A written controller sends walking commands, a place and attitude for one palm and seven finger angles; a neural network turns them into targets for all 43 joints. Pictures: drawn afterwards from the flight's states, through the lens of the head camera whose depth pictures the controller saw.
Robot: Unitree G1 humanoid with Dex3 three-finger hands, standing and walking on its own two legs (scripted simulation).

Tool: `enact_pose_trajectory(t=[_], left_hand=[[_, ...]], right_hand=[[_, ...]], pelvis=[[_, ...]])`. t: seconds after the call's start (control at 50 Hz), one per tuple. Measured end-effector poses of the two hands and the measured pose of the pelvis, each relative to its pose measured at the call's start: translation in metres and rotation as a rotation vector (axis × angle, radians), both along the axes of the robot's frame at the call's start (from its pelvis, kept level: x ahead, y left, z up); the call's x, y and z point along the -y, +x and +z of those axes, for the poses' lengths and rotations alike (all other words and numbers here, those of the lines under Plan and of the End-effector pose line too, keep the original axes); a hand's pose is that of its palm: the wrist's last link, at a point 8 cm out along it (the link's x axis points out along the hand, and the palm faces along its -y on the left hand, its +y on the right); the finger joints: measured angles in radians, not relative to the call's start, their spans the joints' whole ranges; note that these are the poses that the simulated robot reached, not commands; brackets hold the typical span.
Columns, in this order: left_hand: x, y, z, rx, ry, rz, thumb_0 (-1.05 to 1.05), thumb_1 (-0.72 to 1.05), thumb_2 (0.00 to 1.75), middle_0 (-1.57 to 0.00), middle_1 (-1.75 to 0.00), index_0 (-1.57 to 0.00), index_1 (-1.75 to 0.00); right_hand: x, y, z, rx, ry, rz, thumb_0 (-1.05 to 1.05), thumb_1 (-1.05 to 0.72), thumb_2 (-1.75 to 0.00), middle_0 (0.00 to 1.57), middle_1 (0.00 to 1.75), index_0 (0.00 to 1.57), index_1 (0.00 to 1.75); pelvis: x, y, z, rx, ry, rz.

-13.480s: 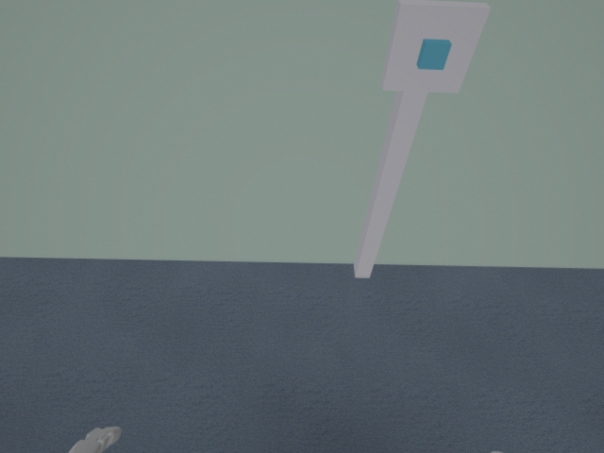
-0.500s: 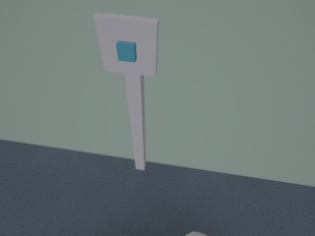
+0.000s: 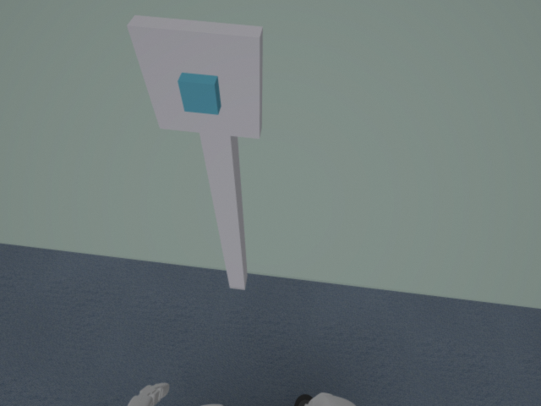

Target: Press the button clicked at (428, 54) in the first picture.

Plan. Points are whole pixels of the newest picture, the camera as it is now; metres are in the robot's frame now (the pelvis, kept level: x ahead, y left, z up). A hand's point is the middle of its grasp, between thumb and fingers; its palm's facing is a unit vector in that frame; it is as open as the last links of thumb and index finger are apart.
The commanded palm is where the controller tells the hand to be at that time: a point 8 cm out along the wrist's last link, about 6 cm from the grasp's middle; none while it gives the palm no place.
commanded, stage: come to a stop and stand still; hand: left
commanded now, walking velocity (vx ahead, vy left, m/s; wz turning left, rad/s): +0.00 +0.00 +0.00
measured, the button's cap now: (201, 92) +0.53 +0.13 +0.16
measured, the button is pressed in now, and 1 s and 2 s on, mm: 0 0 0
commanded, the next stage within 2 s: look again from close up in 0.92 s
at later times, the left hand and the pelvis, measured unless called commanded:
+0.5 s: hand out of the picture -0.04 +0.19 -0.16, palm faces -0.04 -0.97 -0.22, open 7.4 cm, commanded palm none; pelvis -0.05 +0.01 +0.01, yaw -3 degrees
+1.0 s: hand out of the picture -0.10 +0.14 -0.16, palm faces -0.01 -0.99 -0.13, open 7.4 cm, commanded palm none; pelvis -0.07 -0.01 +0.01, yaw -2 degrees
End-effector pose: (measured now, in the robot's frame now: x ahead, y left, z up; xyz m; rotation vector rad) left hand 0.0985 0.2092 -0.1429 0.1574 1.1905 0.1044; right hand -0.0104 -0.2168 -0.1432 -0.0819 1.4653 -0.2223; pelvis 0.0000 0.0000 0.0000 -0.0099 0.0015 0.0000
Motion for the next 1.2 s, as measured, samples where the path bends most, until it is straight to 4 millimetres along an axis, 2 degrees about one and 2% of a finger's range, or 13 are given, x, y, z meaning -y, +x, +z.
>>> enact_pose_trajectory(t=[0.08,0.18,0.28,0.36,0.42,0.54,0.76,0.9,0.98,1.04,1.12,1.2], left_hand=[[-0.025,-0.023,-0.007,-0.034,-0.002,0.026,-0.01,0.92,0.90,-0.21,-0.30,-0.20,-0.30],[-0.054,-0.052,0.004,-0.091,0.032,0.045,-0.01,0.92,0.90,-0.20,-0.30,-0.20,-0.30],[-0.065,-0.085,0.011,-0.143,0.063,0.049,0.00,0.91,0.90,-0.20,-0.30,-0.20,-0.30],[-0.058,-0.108,0.012,-0.185,0.076,0.028,0.00,0.91,0.90,-0.20,-0.30,-0.20,-0.30],[-0.045,-0.122,0.014,-0.200,0.077,0.011,0.00,0.91,0.90,-0.20,-0.30,-0.19,-0.30],[-0.018,-0.142,0.016,-0.190,0.044,-0.003,0.00,0.91,0.90,-0.20,-0.30,-0.20,-0.30],[0.011,-0.178,0.009,-0.226,-0.011,0.010,0.00,0.91,0.90,-0.20,-0.30,-0.20,-0.30],[0.021,-0.195,0.007,-0.277,-0.036,0.027,0.00,0.91,0.90,-0.20,-0.30,-0.20,-0.30],[0.022,-0.197,0.006,-0.291,-0.041,0.034,0.00,0.91,0.90,-0.20,-0.30,-0.20,-0.30],[0.020,-0.193,0.006,-0.289,-0.043,0.021,0.00,0.91,0.90,-0.20,-0.30,-0.20,-0.30],[0.005,-0.177,0.004,-0.235,-0.017,0.017,0.00,0.90,0.90,-0.20,-0.30,-0.20,-0.30],[-0.017,-0.152,0.004,-0.159,0.018,0.031,0.00,0.90,0.90,-0.20,-0.30,-0.20,-0.30]], right_hand=[[-0.005,-0.002,0.008,0.051,-0.047,0.010,0.00,-0.91,-0.90,0.20,0.30,0.20,0.30],[-0.016,-0.002,0.017,0.095,-0.057,0.027,0.00,-0.91,-0.90,0.20,0.30,0.20,0.30],[-0.017,-0.001,0.018,0.119,-0.052,0.040,0.01,-0.94,-0.90,0.20,0.30,0.20,0.30],[-0.011,-0.008,0.011,0.142,-0.031,0.021,0.01,-0.94,-0.90,0.20,0.30,0.20,0.30],[-0.007,-0.019,0.006,0.142,-0.011,-0.005,0.01,-0.93,-0.90,0.20,0.30,0.20,0.30],[-0.003,-0.051,0.004,0.109,0.019,-0.012,0.00,-0.93,-0.90,0.20,0.30,0.20,0.30],[-0.005,-0.117,0.007,-0.028,0.041,-0.036,0.00,-0.91,-0.90,0.20,0.30,0.20,0.30],[-0.011,-0.140,0.010,-0.097,0.047,-0.052,0.00,-0.91,-0.90,0.20,0.30,0.20,0.30],[-0.016,-0.139,0.011,-0.101,0.052,-0.054,0.00,-0.91,-0.90,0.20,0.30,0.20,0.30],[-0.019,-0.131,0.010,-0.088,0.060,-0.043,0.00,-0.91,-0.90,0.20,0.30,0.20,0.30],[-0.012,-0.104,0.006,-0.018,0.032,0.000,0.00,-0.91,-0.90,0.20,0.30,0.20,0.30],[-0.004,-0.067,0.006,0.075,-0.008,0.030,0.00,-0.91,-0.90,0.20,0.30,0.20,0.30]], pelvis=[[-0.015,-0.011,-0.001,0.016,0.012,-0.016],[-0.025,-0.018,0.008,0.007,-0.008,-0.021],[-0.028,-0.027,0.012,-0.001,0.000,-0.036],[-0.024,-0.036,0.010,0.001,0.019,-0.050],[-0.018,-0.044,0.010,0.011,0.020,-0.058],[-0.009,-0.056,0.014,0.038,0.020,-0.049],[0.006,-0.072,0.014,0.044,0.012,-0.041],[0.007,-0.072,0.014,0.029,0.008,-0.037],[0.006,-0.069,0.014,0.023,0.008,-0.037],[0.005,-0.066,0.013,0.021,0.007,-0.029],[0.000,-0.065,0.008,0.004,-0.004,-0.009],[-0.007,-0.057,0.005,0.005,-0.005,-0.005]])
